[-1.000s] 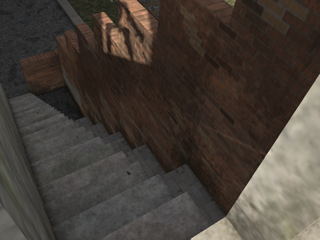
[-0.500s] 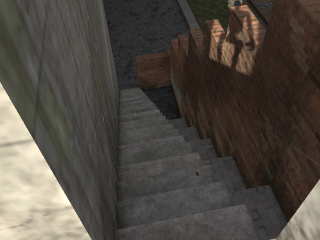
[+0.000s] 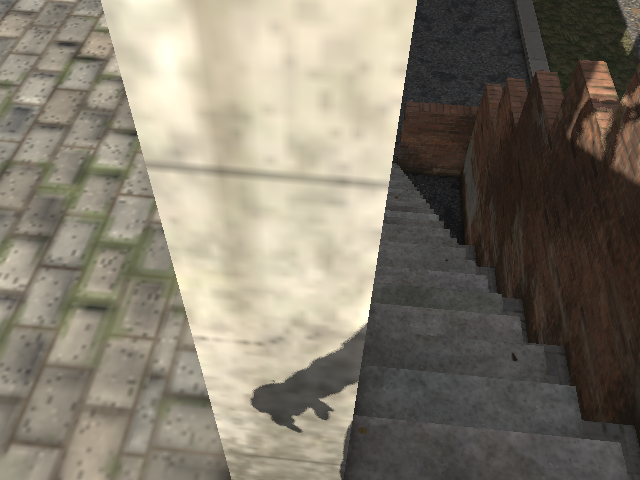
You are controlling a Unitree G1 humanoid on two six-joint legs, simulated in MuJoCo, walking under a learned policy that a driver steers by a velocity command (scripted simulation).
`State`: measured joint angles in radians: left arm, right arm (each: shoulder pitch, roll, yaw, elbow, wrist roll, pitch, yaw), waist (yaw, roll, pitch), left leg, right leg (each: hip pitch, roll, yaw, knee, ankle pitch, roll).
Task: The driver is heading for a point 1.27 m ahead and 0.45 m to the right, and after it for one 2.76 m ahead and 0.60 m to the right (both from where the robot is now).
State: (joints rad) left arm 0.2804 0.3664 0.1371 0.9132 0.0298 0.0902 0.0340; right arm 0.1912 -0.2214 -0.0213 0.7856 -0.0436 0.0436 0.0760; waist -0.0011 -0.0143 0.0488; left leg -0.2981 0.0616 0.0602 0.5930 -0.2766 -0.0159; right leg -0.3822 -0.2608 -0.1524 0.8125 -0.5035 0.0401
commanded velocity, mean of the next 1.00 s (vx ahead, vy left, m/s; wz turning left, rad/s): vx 0.04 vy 0.03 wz -0.60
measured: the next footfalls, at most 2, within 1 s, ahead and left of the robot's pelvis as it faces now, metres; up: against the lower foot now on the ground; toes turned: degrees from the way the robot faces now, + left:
right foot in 0.74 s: -0.22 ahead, -0.02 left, +0.00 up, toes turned -34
left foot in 0.98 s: -0.04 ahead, +0.13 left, +0.00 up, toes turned -29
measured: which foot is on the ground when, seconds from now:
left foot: down 0.00-0.74, up 0.76-0.96, down 0.98-1.00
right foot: up 0.00-0.72, down 0.74-1.00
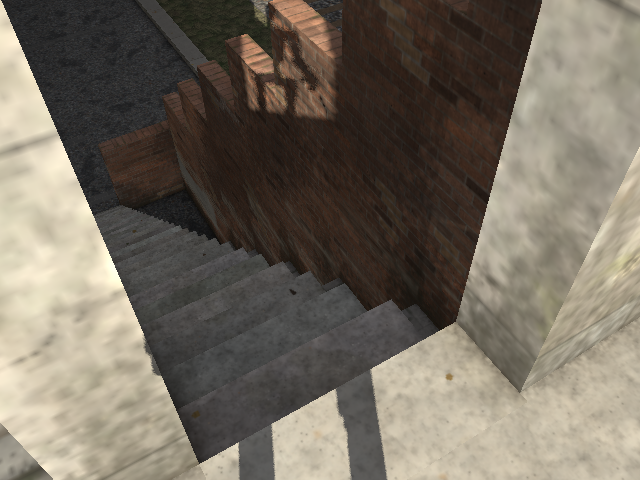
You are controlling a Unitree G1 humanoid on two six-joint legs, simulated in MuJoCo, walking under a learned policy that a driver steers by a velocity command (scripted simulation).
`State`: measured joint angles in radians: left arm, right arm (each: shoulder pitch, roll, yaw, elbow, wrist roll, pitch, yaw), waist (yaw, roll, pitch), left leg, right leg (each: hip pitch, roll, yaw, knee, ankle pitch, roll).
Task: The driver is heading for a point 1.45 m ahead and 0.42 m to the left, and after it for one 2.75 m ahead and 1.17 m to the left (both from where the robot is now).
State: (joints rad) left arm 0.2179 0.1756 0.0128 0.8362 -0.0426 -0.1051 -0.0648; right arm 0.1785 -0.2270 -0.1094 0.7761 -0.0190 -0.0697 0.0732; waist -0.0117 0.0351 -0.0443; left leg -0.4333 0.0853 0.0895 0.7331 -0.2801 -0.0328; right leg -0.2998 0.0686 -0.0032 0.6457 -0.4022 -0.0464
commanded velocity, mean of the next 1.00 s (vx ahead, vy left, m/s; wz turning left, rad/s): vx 0.10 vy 0.00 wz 0.29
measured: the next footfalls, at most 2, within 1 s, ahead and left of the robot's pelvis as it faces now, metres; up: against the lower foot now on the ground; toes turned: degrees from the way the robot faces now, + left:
left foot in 0.46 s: +0.12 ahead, +0.28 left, +0.00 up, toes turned +31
right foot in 0.88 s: +0.22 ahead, +0.12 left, +0.00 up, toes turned +20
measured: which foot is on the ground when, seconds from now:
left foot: down 0.00-0.08, up 0.10-0.44, down 0.46-0.86, up 0.88-1.00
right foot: down 0.00-0.46, up 0.48-0.86, down 0.88-1.00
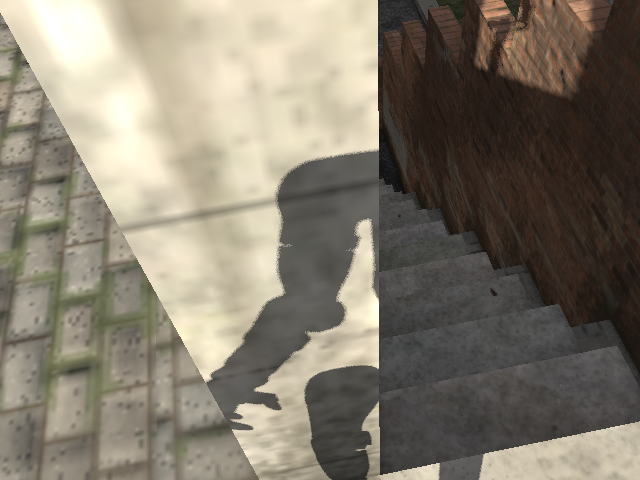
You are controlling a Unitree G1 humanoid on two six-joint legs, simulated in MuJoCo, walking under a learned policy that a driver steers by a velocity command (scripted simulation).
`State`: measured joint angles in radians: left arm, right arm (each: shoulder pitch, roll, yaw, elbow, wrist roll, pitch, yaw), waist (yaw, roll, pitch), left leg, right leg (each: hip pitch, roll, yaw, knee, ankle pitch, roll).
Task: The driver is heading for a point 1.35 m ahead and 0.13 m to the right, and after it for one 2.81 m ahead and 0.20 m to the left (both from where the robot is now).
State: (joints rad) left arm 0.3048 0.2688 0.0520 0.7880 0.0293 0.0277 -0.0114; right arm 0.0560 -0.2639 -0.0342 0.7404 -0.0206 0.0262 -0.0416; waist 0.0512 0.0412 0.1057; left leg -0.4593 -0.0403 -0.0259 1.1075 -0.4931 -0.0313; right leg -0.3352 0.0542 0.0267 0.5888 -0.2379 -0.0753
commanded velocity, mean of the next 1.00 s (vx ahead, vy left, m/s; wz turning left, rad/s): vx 0.22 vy -0.29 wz -0.02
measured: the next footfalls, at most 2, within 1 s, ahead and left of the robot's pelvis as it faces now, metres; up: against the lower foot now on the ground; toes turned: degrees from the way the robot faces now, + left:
left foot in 0.16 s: +0.01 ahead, +0.14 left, +0.00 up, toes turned -9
right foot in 0.60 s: +0.04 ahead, -0.33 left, +0.00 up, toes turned -20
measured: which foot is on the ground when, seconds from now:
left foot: up 0.00-0.14, down 0.16-0.60, up 0.62-1.00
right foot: down 0.00-0.16, up 0.18-0.58, down 0.60-1.00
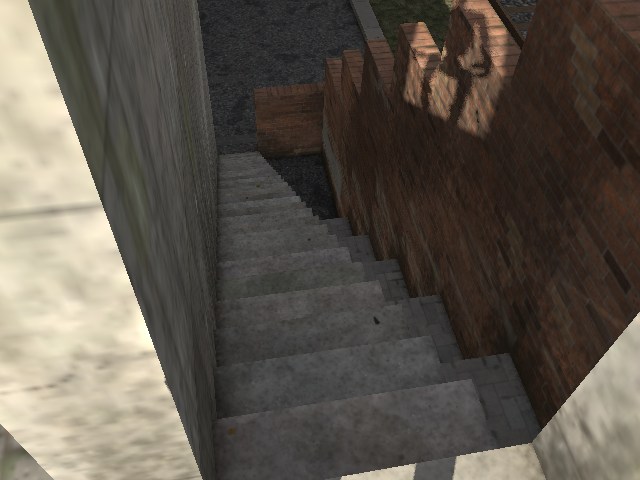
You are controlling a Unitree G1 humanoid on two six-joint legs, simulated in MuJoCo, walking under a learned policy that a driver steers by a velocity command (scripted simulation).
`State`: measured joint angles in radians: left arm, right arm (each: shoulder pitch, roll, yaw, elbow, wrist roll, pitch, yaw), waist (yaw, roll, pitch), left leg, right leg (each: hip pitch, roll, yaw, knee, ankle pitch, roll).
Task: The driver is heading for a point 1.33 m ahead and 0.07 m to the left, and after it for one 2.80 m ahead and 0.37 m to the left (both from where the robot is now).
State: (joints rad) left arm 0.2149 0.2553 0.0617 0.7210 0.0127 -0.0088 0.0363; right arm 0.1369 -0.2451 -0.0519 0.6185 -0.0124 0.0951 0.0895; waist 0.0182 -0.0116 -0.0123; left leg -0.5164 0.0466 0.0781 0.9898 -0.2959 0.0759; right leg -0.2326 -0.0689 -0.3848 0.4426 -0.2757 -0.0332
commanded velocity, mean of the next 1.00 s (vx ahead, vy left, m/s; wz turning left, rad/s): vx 0.04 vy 0.02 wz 0.02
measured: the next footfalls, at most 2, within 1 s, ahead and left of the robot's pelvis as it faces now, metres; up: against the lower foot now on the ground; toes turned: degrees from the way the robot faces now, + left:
left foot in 0.14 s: +0.07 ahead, +0.14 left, +0.00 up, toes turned +12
right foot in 0.44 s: +0.13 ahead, -0.08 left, +0.00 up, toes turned +16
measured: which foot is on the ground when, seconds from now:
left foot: up 0.00-0.12, down 0.14-0.44, up 0.46-0.76, down 0.78-1.00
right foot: down 0.00-0.16, up 0.18-0.42, down 0.44-0.78, up 0.80-1.00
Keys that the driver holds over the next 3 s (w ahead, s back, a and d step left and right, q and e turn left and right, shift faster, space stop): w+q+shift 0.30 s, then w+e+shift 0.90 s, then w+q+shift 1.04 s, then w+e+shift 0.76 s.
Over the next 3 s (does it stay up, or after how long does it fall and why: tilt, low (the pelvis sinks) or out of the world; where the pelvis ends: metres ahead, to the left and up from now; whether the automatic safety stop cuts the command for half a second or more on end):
stays up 0.07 -0.21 0.00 its command is cut before an obstacle after 0.0 s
